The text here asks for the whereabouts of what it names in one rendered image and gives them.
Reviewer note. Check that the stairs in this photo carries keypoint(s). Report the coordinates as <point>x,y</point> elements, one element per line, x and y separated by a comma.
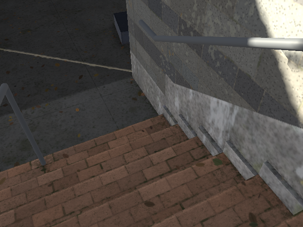
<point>148,174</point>

